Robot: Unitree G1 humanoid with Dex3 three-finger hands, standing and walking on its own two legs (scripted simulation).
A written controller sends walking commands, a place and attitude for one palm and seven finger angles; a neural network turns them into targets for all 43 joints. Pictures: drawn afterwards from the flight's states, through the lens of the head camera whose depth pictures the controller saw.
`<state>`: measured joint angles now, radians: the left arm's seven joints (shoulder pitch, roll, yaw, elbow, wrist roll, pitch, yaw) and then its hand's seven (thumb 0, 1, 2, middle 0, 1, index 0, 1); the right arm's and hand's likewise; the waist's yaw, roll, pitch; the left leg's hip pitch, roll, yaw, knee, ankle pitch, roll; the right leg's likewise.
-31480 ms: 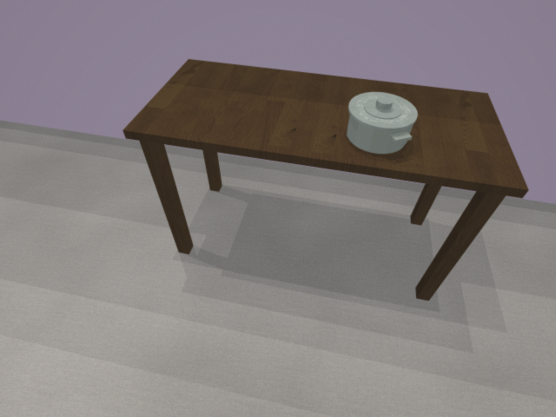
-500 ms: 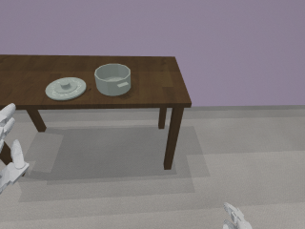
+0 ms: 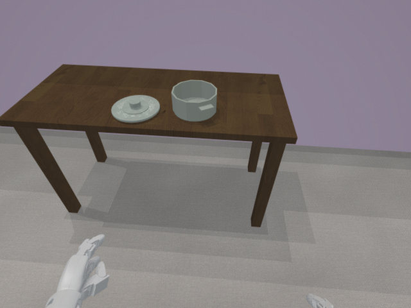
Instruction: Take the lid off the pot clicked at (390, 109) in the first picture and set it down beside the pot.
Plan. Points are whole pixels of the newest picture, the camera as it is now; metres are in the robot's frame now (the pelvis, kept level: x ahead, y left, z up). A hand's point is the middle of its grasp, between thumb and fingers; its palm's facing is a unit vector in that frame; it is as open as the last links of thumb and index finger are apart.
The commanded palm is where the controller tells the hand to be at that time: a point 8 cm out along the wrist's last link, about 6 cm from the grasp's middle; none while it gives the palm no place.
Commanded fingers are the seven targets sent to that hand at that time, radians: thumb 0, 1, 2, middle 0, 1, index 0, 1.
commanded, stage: stop stepping back and stand still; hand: left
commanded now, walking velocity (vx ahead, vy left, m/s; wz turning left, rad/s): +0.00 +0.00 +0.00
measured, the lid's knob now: (134, 103) +0.87 +0.30 -0.05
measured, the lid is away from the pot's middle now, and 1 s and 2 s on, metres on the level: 0.24 0.24 0.24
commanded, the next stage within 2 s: let the arm hang, fingers relaxed in 1.02 s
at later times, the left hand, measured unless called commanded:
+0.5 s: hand out of the picture +0.02 +0.21 -0.16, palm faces -0.02 -0.97 -0.22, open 7.3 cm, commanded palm none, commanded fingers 0.00 0.90 0.90 -0.20 -0.30 -0.20 -0.30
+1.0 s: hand out of the picture +0.04 +0.16 -0.16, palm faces +0.01 -0.98 -0.19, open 7.3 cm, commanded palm none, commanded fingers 0.00 0.90 0.90 -0.20 -0.30 -0.20 -0.30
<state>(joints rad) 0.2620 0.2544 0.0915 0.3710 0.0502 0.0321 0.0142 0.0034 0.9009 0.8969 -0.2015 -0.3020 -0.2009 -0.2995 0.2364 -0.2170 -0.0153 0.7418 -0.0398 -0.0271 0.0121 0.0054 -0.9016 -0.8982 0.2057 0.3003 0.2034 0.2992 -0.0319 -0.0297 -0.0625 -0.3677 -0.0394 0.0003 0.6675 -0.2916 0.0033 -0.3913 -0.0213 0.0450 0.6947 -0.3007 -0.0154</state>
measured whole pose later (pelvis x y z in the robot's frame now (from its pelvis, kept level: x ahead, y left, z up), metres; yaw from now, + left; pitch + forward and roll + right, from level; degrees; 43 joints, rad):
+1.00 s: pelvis +0.04 -0.01 +0.02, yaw -1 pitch -1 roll +0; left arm 0.30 0.13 0.01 1.11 0.02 0.00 0.05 0.00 0.91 0.90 -0.20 -0.30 -0.20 -0.30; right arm 0.30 -0.13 -0.04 1.10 -0.01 0.00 -0.03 0.00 -0.91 -0.90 0.20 0.30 0.20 0.30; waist -0.01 0.00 0.02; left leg -0.20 0.01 0.05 0.49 -0.28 0.01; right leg -0.17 0.01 0.03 0.47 -0.29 0.00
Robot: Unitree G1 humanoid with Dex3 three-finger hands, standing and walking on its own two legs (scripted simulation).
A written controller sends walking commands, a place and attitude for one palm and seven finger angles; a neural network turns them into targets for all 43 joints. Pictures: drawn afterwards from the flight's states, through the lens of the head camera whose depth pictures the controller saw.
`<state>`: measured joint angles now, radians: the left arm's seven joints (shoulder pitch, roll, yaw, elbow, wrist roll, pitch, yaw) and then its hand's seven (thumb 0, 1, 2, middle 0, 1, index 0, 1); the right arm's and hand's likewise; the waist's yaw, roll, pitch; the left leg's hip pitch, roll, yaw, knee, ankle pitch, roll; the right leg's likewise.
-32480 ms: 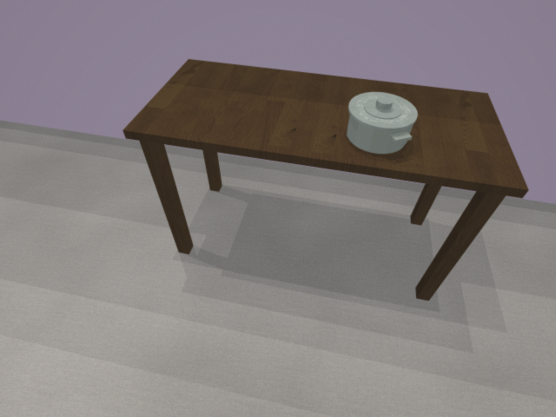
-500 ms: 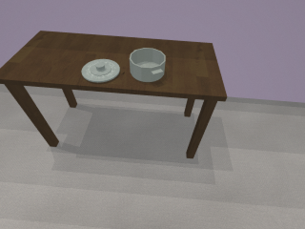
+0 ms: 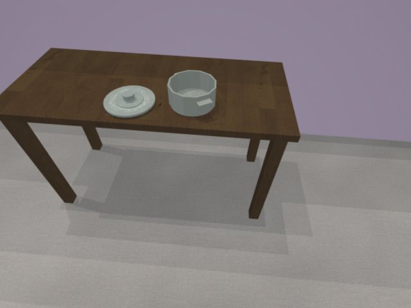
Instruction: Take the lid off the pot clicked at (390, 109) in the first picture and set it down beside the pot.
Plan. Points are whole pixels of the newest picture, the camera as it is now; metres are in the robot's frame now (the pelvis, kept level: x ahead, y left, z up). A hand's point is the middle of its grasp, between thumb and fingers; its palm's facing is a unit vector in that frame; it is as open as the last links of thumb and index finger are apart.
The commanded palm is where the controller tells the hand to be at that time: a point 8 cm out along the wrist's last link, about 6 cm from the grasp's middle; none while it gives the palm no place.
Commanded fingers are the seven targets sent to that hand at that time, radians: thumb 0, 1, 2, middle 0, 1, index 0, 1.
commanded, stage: stop stepping back and stand still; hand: left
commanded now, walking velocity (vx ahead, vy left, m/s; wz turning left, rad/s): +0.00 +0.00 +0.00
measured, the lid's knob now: (128, 95) +0.82 +0.33 -0.08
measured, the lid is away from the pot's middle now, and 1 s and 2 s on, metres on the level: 0.24 0.24 0.24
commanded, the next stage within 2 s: let the arm hang, fingers relaxed in 0.02 s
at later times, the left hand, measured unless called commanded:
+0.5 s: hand out of the picture +0.01 +0.17 -0.18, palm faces +0.04 -0.98 -0.18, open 7.3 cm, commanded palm none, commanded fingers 0.00 0.90 0.90 -0.20 -0.30 -0.20 -0.30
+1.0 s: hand out of the picture +0.01 +0.17 -0.18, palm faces +0.03 -0.98 -0.18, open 7.3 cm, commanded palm none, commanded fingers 0.00 0.90 0.90 -0.20 -0.30 -0.20 -0.30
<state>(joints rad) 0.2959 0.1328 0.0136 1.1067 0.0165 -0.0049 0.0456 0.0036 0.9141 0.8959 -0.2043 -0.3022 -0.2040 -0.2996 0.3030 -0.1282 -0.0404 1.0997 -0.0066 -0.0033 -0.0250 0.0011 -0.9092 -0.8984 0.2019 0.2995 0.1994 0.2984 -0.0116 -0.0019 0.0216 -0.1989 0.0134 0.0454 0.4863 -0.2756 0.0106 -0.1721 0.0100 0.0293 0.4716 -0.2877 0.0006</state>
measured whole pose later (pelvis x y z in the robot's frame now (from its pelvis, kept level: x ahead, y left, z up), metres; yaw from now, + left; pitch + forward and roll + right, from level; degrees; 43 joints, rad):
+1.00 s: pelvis +0.02 +0.01 +0.00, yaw +0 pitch -1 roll +0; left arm 0.29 0.14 0.02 1.11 0.01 0.00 0.05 0.00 0.91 0.90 -0.20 -0.30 -0.20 -0.30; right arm 0.30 -0.11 -0.04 1.12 -0.01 -0.01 -0.03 0.00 -0.91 -0.90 0.20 0.30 0.20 0.30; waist -0.01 -0.02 0.03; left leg -0.17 0.01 0.06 0.46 -0.29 0.02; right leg -0.14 0.00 0.04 0.44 -0.29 0.01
